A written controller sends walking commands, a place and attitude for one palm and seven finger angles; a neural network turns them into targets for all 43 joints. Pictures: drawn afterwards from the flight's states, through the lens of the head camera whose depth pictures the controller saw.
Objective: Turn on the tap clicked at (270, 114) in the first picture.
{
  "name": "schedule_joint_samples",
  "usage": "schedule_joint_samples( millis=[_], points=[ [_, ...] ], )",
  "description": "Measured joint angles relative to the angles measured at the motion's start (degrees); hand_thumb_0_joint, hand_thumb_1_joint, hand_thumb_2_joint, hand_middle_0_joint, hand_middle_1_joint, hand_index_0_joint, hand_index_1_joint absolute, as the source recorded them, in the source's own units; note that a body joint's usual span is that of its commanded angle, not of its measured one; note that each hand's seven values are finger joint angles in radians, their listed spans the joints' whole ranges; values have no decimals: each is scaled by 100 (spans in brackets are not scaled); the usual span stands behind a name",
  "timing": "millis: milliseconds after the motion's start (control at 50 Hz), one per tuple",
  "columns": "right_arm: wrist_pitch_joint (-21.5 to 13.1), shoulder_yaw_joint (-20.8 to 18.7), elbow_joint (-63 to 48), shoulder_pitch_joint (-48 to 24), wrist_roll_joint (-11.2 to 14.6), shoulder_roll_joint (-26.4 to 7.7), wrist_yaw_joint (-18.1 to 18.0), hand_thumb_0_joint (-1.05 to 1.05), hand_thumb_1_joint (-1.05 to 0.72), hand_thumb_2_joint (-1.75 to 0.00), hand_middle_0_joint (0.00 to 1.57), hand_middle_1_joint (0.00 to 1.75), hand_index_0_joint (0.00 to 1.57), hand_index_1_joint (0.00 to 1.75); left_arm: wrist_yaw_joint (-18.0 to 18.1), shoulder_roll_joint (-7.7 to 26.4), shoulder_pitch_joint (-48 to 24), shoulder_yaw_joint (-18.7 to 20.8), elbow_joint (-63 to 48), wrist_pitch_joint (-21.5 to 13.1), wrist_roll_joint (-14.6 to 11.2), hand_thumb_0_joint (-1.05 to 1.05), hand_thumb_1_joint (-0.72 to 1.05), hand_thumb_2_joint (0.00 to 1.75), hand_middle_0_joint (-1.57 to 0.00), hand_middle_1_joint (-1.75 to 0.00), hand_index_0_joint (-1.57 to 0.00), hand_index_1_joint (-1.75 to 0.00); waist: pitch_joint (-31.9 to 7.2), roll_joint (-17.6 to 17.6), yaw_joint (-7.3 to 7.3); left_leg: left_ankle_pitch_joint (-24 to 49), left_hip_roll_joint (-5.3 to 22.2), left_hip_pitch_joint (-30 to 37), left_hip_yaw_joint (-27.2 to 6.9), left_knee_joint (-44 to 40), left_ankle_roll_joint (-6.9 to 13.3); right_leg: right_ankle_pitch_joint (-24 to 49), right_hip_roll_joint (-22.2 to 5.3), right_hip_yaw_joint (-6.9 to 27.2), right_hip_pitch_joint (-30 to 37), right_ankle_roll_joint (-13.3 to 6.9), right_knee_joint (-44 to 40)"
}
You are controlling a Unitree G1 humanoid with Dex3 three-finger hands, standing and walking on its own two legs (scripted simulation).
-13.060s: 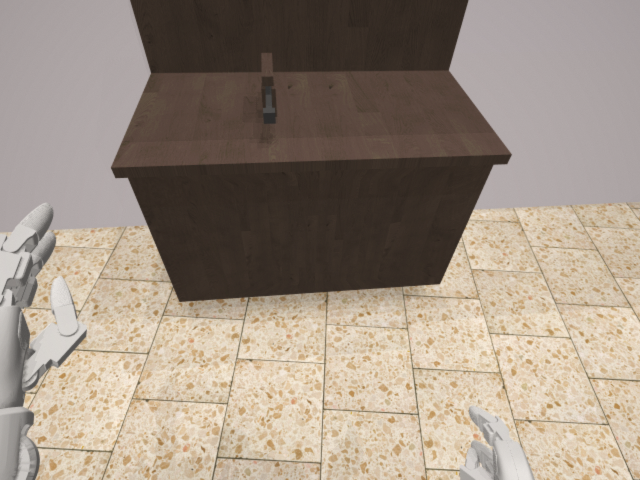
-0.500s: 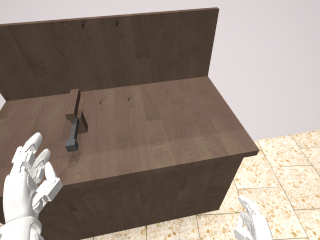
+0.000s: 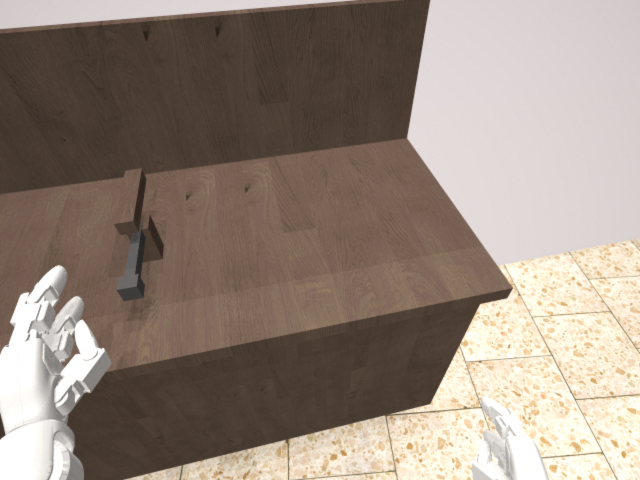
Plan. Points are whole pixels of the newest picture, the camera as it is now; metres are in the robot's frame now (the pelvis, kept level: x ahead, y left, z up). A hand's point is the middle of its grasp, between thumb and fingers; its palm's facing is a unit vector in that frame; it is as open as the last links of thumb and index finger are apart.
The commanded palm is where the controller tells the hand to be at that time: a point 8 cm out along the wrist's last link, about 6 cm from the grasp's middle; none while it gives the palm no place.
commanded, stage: reach beside the lever's end, fingers flat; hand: left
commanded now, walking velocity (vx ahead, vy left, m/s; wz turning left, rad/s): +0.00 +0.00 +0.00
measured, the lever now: (131, 287) +0.35 +0.33 +0.02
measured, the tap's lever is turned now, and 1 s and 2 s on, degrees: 0 0 0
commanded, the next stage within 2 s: push the lever round in 1.74 s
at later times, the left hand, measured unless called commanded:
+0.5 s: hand (99, 336) +0.24 +0.29 +0.07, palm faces +0.54 -0.83 -0.12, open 7.6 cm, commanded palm +0.20 +0.33 +0.07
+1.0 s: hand (95, 324) +0.28 +0.33 +0.04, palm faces +0.55 -0.83 -0.11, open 7.7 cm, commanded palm +0.24 +0.37 +0.04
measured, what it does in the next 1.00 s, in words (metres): stands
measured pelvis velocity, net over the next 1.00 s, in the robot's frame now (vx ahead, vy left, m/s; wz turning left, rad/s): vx -0.01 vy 0.02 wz -0.01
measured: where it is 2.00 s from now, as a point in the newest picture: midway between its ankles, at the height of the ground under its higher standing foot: outside the picture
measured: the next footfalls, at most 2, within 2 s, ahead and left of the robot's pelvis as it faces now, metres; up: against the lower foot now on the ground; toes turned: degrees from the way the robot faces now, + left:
none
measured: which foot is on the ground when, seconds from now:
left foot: down 0.00-1.00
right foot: down 0.00-1.00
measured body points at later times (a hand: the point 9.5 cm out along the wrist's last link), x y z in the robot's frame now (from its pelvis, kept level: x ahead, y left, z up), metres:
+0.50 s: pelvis +0.00 +0.01 -0.01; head +0.02 +0.00 +0.44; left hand +0.21 +0.34 +0.08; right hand +0.17 -0.22 -0.10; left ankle +0.02 +0.13 -0.72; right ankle +0.00 -0.08 -0.72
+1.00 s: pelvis -0.01 +0.02 -0.02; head +0.04 +0.02 +0.42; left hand +0.24 +0.37 +0.05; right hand +0.15 -0.23 -0.12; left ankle +0.02 +0.13 -0.72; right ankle +0.00 -0.08 -0.72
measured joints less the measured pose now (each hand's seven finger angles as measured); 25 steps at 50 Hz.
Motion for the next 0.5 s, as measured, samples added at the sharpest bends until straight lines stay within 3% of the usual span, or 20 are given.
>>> schedule_joint_samples(
  millis=[320, 500],
  points=[
    [92, -4, 90, -81, -37, 7, 25, 1, -90, -90, 20, 30, 20, 30, -23, 57, -873, 174, 1131, -482, 85, 2, 89, 90, -20, -28, -19, -27, -1, -32, -82, -65, -38, -424, 15, 270, 50, -51, -42, 11, -408, 48, 242],
    [226, -57, 51, -28, -46, 0, 70, 1, -90, -90, 20, 30, 20, 30, -136, 151, -1096, 470, 1721, -729, 61, 2, 89, 90, -19, -26, -19, -25, -77, -50, -128, -140, -16, -626, 50, 409, 69, -84, -22, 45, -603, 66, 335]
  ],
)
